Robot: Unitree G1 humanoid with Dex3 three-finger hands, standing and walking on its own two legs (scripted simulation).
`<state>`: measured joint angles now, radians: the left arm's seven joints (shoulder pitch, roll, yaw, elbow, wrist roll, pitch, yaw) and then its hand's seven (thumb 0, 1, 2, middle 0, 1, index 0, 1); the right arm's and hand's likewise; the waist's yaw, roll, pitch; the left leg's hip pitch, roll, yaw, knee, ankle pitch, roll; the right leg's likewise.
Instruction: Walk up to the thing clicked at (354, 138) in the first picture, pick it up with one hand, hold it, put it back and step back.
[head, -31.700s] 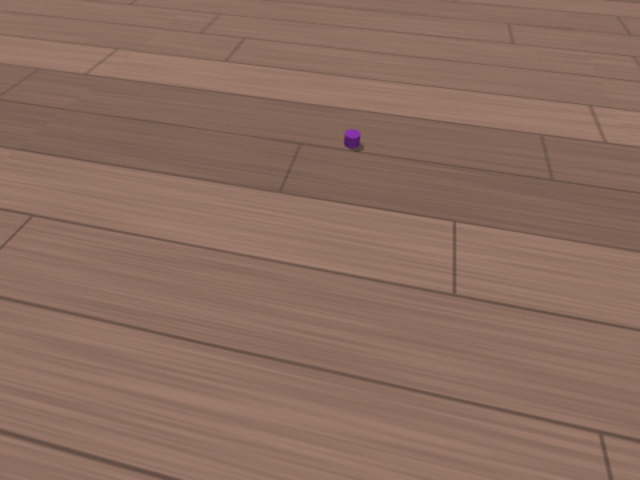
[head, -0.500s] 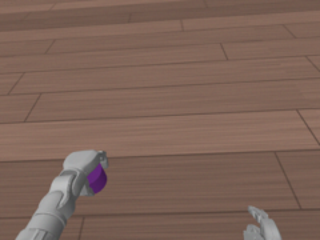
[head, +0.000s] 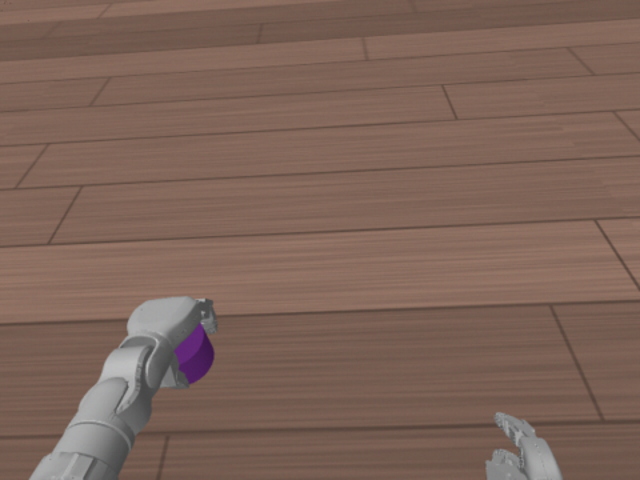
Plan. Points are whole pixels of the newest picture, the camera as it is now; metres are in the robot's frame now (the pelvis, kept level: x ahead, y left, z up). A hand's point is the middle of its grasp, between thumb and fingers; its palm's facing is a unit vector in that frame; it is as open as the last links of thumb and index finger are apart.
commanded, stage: hold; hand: left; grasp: from above
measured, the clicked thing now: (181, 349) +0.31 +0.23 -0.05
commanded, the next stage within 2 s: crouch in 0.02 s
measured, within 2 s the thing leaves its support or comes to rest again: neither
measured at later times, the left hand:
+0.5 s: hand (187, 373) +0.29 +0.23 -0.10, palm faces -0.44 -0.02 -0.90, open 10.0 cm
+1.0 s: hand (225, 386) +0.37 +0.25 -0.35, palm faces -0.43 +0.01 -0.90, open 9.9 cm
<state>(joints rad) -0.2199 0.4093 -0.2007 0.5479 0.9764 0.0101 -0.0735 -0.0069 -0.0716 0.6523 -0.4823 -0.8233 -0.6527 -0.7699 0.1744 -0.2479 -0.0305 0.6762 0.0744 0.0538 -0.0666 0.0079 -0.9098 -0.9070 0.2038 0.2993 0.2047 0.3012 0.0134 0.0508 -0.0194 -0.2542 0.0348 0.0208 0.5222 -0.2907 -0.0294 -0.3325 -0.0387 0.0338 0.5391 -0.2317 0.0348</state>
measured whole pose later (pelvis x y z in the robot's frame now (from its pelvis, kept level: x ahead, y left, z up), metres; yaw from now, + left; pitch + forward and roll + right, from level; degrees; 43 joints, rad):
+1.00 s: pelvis -0.07 +0.02 -0.23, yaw +1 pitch +33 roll -3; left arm -0.78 0.48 -0.05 1.24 1.15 -0.05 0.32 -0.01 -0.04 0.63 -0.44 -0.86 -0.63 -0.79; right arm 0.24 -0.22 -0.06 0.75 -0.04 -0.01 -0.01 0.00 -0.90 -0.90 0.21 0.30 0.21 0.30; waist -0.17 0.04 -0.18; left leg -1.65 0.01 -0.05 1.72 -0.64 -0.01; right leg -1.68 -0.04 0.04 1.63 -0.53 0.06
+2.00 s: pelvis -0.09 +0.02 -0.41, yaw -1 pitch +36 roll -7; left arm -1.10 0.72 0.05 1.53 1.29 -0.18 0.37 -0.01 -0.06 0.64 -0.46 -0.84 -0.65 -0.77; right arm 0.19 -0.27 0.05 0.73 -0.14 -0.05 0.13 0.00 -0.91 -0.90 0.21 0.30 0.21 0.30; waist -0.31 0.01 -0.06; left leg -2.26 -0.05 -0.12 2.34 -0.70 -0.02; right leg -2.25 -0.03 0.03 2.20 -0.58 0.06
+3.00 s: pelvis -0.08 +0.03 -0.46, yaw -6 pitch +34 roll -12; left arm -1.16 0.88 0.11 1.69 1.37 -0.20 0.49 -0.01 -0.07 0.64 -0.48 -0.82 -0.67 -0.76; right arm 0.20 -0.31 0.16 0.67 -0.21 -0.12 0.20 0.00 -0.91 -0.90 0.21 0.30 0.21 0.30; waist -0.39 -0.03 0.04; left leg -2.37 -0.06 -0.17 2.51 -0.74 0.00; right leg -2.32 -0.01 0.00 2.31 -0.60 0.07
